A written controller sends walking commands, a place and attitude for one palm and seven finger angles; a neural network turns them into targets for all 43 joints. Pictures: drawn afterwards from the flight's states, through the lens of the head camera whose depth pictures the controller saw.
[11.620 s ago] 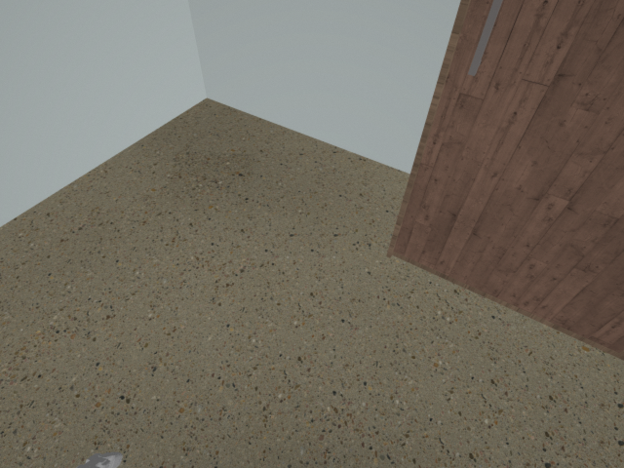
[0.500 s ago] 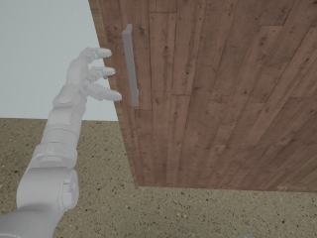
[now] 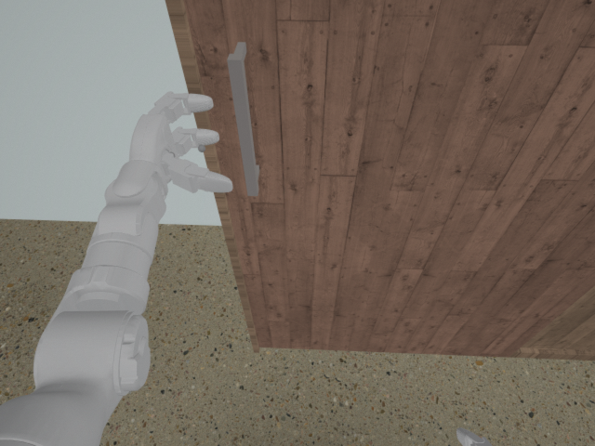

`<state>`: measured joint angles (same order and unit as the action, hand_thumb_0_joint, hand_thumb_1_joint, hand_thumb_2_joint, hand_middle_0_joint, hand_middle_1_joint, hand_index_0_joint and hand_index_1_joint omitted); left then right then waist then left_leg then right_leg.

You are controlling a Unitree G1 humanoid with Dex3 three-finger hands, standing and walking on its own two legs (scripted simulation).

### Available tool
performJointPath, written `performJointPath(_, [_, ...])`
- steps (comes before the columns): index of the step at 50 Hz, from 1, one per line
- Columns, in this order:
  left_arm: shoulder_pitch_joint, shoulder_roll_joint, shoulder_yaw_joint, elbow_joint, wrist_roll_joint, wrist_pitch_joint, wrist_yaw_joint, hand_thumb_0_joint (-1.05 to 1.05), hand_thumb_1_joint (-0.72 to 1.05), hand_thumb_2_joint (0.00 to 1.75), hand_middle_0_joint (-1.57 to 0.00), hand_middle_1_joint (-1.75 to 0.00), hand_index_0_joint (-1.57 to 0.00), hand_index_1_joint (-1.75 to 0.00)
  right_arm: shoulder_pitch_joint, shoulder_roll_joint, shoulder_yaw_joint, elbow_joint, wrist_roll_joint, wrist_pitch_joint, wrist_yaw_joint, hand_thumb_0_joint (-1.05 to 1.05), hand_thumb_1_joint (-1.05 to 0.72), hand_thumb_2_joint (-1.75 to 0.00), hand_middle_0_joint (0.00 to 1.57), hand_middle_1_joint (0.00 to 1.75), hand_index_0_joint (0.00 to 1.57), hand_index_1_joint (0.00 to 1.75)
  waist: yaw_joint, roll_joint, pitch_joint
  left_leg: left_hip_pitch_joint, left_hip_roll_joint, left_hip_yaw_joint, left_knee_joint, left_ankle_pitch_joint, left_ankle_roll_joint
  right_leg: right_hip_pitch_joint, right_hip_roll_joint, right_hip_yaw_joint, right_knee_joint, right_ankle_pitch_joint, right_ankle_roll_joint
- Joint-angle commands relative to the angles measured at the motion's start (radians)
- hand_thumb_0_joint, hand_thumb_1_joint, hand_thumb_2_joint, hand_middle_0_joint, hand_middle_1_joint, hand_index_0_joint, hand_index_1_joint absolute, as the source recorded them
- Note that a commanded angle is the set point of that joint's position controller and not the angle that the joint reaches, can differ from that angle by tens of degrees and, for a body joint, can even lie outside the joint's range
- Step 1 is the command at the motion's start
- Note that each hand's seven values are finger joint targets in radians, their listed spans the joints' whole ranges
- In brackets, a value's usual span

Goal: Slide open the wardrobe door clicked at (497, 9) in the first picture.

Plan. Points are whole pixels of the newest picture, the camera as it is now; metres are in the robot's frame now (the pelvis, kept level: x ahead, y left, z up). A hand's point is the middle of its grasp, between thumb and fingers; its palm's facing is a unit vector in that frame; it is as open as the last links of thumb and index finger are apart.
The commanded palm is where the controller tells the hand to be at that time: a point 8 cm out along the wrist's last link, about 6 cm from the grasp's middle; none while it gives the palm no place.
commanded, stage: move the hooked fingers beside the handle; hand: left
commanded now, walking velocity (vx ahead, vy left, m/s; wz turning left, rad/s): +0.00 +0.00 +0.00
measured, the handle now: (247, 127) +0.50 +0.08 +0.18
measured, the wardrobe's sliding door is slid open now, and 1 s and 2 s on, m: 0.00 0.00 0.00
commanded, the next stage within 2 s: feel for the door with the fingertips in 0.24 s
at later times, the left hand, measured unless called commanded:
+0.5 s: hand (202, 145) +0.46 +0.14 +0.18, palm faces -0.05 -1.00 +0.00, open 13.9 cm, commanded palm +0.43 +0.18 +0.18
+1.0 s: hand (225, 144) +0.46 +0.11 +0.18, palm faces -0.04 -1.00 -0.01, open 13.8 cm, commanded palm +0.45 +0.16 +0.18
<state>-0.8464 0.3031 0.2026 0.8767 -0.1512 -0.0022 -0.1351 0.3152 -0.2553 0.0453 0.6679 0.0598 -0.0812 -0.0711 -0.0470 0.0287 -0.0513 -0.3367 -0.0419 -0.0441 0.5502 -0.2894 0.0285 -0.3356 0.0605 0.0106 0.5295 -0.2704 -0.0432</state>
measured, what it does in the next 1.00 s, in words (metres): stands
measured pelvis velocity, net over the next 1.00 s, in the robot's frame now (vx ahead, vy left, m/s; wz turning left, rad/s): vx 0.00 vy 0.00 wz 0.00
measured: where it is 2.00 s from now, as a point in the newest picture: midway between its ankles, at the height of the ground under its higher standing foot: outside the picture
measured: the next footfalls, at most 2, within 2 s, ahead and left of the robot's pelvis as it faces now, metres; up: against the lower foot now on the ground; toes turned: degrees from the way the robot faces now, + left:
none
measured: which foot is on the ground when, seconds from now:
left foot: down 0.00-1.00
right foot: down 0.00-1.00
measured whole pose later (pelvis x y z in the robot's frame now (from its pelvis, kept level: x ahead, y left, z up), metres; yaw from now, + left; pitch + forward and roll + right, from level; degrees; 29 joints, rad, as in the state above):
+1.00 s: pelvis +0.00 +0.00 +0.00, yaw +0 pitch +5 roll +0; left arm -0.91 0.22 0.16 0.91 -0.13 -0.02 -0.05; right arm 0.31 -0.23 0.05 0.68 0.04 -0.07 -0.06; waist -0.05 0.03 -0.06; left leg -0.35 -0.05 -0.05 0.57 -0.29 0.03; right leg -0.35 0.05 0.01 0.55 -0.28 -0.04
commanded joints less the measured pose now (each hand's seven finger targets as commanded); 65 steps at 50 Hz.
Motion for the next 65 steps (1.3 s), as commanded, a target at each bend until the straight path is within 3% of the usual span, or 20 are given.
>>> performJointPath(1, [-0.605,0.212,0.053,-0.207,-0.01,-0.099,0.012,0.0,-0.5,0.3,-0.3,-1.2,-0.3,-1.2,0.023,-0.127,-0.048,-0.096,-0.001,-0.048,-0.009,0.0,-0.9,-0.9,0.2,0.3,0.2,0.3,-0.028,-0.038,-0.324,0.145,0.024,0.01,-0.033,0.205,0.022,0.07,-0.042,-0.001,-0.053,0.261,0.017])
performJointPath(6, [-0.566,0.214,0.057,-0.176,-0.004,-0.116,0.004,0.0,-0.5,0.3,-0.3,-1.2,-0.3,-1.2,0.033,-0.128,-0.049,-0.1,-0.001,-0.047,-0.002,0.0,-0.9,-0.9,0.2,0.3,0.2,0.3,-0.017,-0.033,-0.34,0.134,0.025,0.017,-0.025,0.246,0.02,0.086,-0.042,-0.004,-0.037,0.312,0.016])
performJointPath(8, [-0.599,0.176,0.023,-0.166,-0.008,-0.113,-0.002,0.0,-0.5,0.3,-0.3,-1.2,-0.3,-1.2,0.032,-0.127,-0.048,-0.097,0.001,-0.048,-0.001,0.0,-0.9,-0.9,0.2,0.3,0.2,0.3,-0.033,-0.023,-0.305,0.13,0.026,0.017,-0.026,0.228,0.02,0.057,-0.041,-0.005,-0.042,0.296,0.017])
performJointPath(12, [-0.565,0.202,0.053,-0.22,-0.012,-0.12,-0.002,0.0,-0.5,0.3,-0.3,-1.2,-0.3,-1.2,0.033,-0.129,-0.052,-0.103,-0.002,-0.051,0.002,0.0,-0.9,-0.9,0.2,0.3,0.2,0.3,-0.011,-0.013,-0.373,0.161,0.027,0.012,-0.021,0.28,0.016,0.088,-0.04,-0.008,-0.028,0.331,0.012])
performJointPath(16, [-0.515,0.228,0.074,-0.228,-0.018,-0.111,-0.008,0.0,-0.5,0.3,-0.3,-1.2,-0.3,-1.2,0.031,-0.132,-0.052,-0.107,0.0,-0.046,0.002,0.0,-0.9,-0.9,0.2,0.3,0.2,0.3,-0.005,-0.055,-0.336,0.123,0.028,0.021,-0.026,0.274,0.022,0.114,-0.038,-0.006,-0.034,0.347,0.015])
performJointPath(17, [-0.537,0.223,0.063,-0.258,-0.013,-0.112,-0.007,0.0,-0.5,0.3,-0.3,-1.2,-0.3,-1.2,0.027,-0.13,-0.052,-0.11,0.0,-0.046,0.002,0.0,-0.9,-0.9,0.2,0.3,0.2,0.3,-0.006,-0.006,-0.339,0.135,0.028,0.02,-0.028,0.279,0.019,0.104,-0.039,-0.006,-0.032,0.345,0.013])
performJointPath(21, [-0.487,0.189,0.057,-0.283,-0.023,-0.094,-0.002,0.0,-0.5,0.3,-0.3,-1.2,-0.3,-1.2,0.027,-0.128,-0.057,-0.111,-0.002,-0.047,0.006,0.0,-0.9,-0.9,0.2,0.3,0.2,0.3,0.001,-0.038,-0.361,0.163,0.032,0.015,-0.023,0.31,0.017,0.107,-0.034,-0.013,-0.031,0.357,0.012])
performJointPath(24, [-0.502,0.106,-0.017,-0.3,-0.025,-0.072,0.0,0.0,-0.5,0.3,-0.3,-1.2,-0.3,-1.2,0.017,-0.123,-0.057,-0.111,0.002,-0.046,0.008,0.0,-0.9,-0.9,0.2,0.3,0.2,0.3,-0.017,-0.013,-0.318,0.168,0.033,0.014,-0.024,0.299,0.015,0.074,-0.037,-0.022,-0.037,0.329,0.012])
performJointPath(29, [-0.48,0.12,0.015,-0.318,-0.02,-0.055,0.04,0.0,-0.5,0.3,-0.3,-1.2,-0.3,-1.2,0.008,-0.122,-0.058,-0.107,-0.004,-0.043,0.01,0.0,-0.9,-0.9,0.2,0.3,0.2,0.3,0.001,-0.05,-0.327,0.161,0.033,0.005,-0.03,0.293,0.012,0.085,-0.036,-0.025,-0.034,0.308,0.01])
performJointPath(31, [-0.483,0.082,-0.007,-0.369,-0.017,-0.057,0.053,0.0,-0.5,0.3,-0.3,-1.2,-0.3,-1.2,-0.006,-0.113,-0.058,-0.111,-0.006,-0.046,0.016,0.0,-0.9,-0.9,0.2,0.3,0.2,0.3,0.003,-0.002,-0.353,0.199,0.033,0.01,-0.019,0.327,0.01,0.071,-0.036,-0.021,-0.027,0.336,0.01])
performJointPath(34, [-0.45,0.072,-0.012,-0.348,-0.009,-0.046,0.072,0.0,-0.5,0.3,-0.3,-1.2,-0.3,-1.2,-0.008,-0.113,-0.057,-0.11,-0.009,-0.035,0.017,0.0,-0.9,-0.9,0.2,0.3,0.2,0.3,0.005,-0.064,-0.33,0.168,0.034,0.008,-0.025,0.319,0.01,0.089,-0.036,-0.027,-0.027,0.334,0.012])
performJointPath(35, [-0.478,0.053,-0.032,-0.375,-0.005,-0.045,0.077,0.0,-0.5,0.3,-0.3,-1.2,-0.3,-1.2,-0.02,-0.112,-0.055,-0.114,-0.008,-0.034,0.018,0.0,-0.9,-0.9,0.2,0.3,0.2,0.3,-0.001,-0.035,-0.33,0.176,0.034,0.01,-0.026,0.312,0.009,0.078,-0.037,-0.024,-0.026,0.329,0.011])
performJointPath(41, [-0.583,0.084,-0.018,-0.277,0.019,-0.042,0.11,0.0,-0.5,0.3,-0.3,-1.2,-0.3,-1.2,-0.014,-0.106,-0.049,-0.098,-0.01,-0.017,0.004,0.0,-0.9,-0.9,0.2,0.3,0.2,0.3,-0.026,-0.062,-0.282,0.139,0.029,0.009,-0.031,0.242,0.015,0.059,-0.04,-0.014,-0.043,0.28,0.015])
performJointPath(45, [-0.624,0.115,0.007,-0.241,0.018,-0.079,0.109,0.0,-0.5,0.3,-0.3,-1.2,-0.3,-1.2,0.004,-0.11,-0.049,-0.094,-0.016,-0.02,0.003,0.0,-0.9,-0.9,0.2,0.3,0.2,0.3,-0.024,-0.042,-0.355,0.159,0.027,0.009,-0.026,0.263,0.012,0.081,-0.041,-0.011,-0.033,0.301,0.013])
performJointPath(46, [-0.631,0.07,-0.034,-0.226,0.02,-0.084,0.099,0.0,-0.5,0.3,-0.3,-1.2,-0.3,-1.2,0.002,-0.104,-0.046,-0.093,-0.013,-0.023,0.005,0.0,-0.9,-0.9,0.2,0.3,0.2,0.3,-0.031,-0.009,-0.341,0.165,0.027,0.013,-0.021,0.264,0.011,0.061,-0.041,-0.01,-0.033,0.303,0.012])
performJointPath(49, [-0.634,0.095,-0.01,-0.165,0.011,-0.105,0.095,0.0,-0.5,0.3,-0.3,-1.2,-0.3,-1.2,0.028,-0.115,-0.051,-0.08,-0.016,-0.027,0.004,0.0,-0.9,-0.9,0.2,0.3,0.2,0.3,-0.038,-0.078,-0.325,0.134,0.027,0.011,-0.02,0.25,0.016,0.067,-0.039,-0.012,-0.039,0.295,0.017])
performJointPath(51, [-0.694,0.111,-0.008,-0.133,0.012,-0.114,0.088,0.0,-0.5,0.3,-0.3,-1.2,-0.3,-1.2,0.03,-0.116,-0.049,-0.068,-0.012,-0.032,0.003,0.0,-0.9,-0.9,0.2,0.3,0.2,0.3,-0.05,-0.061,-0.302,0.115,0.025,0.011,-0.021,0.205,0.017,0.046,-0.04,-0.006,-0.045,0.268,0.019])
performJointPath(56, [-0.682,0.09,-0.02,-0.13,0.009,-0.141,0.077,0.0,-0.5,0.3,-0.3,-1.2,-0.3,-1.2,0.045,-0.116,-0.053,-0.068,-0.013,-0.045,0.01,0.0,-0.9,-0.9,0.2,0.3,0.2,0.3,-0.043,-0.024,-0.335,0.125,0.023,0.009,-0.02,0.205,0.014,0.042,-0.039,-0.01,-0.037,0.258,0.014])
performJointPath(59, [-0.659,0.112,-0.007,-0.096,0.008,-0.148,0.076,0.0,-0.5,0.3,-0.3,-1.2,-0.3,-1.2,0.056,-0.123,-0.055,-0.064,-0.013,-0.047,0.009,0.0,-0.9,-0.9,0.2,0.3,0.2,0.3,-0.042,-0.072,-0.306,0.081,0.021,0.008,-0.028,0.162,0.019,0.058,-0.042,-0.011,-0.048,0.219,0.016])
performJointPath(65, [-0.633,0.119,0.002,-0.11,-0.001,-0.152,0.067,0.0,-0.5,0.3,-0.3,-1.2,-0.3,-1.2,0.049,-0.124,-0.056,-0.072,-0.009,-0.059,0.011,0.0,-0.9,-0.9,0.2,0.3,0.2,0.3,-0.036,-0.071,-0.306,0.068,0.021,0.018,-0.031,0.13,0.024,0.059,-0.04,-0.001,-0.056,0.203,0.019])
